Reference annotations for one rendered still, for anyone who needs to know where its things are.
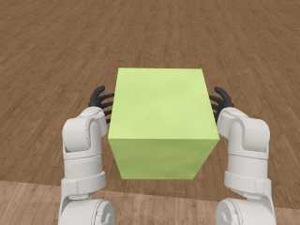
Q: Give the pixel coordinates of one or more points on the left robot forearm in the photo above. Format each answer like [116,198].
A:
[82,156]

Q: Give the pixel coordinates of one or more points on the right robot forearm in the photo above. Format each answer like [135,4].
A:
[248,149]

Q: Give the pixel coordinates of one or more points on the robot left upper arm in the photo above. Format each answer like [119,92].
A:
[88,212]

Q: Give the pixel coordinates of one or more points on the robot right upper arm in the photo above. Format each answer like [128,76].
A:
[232,211]

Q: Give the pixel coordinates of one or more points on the robot left hand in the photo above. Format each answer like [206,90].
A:
[95,101]

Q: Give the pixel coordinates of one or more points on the carton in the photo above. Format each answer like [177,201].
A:
[162,124]

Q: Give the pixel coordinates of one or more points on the robot right hand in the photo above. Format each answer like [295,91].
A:
[222,104]

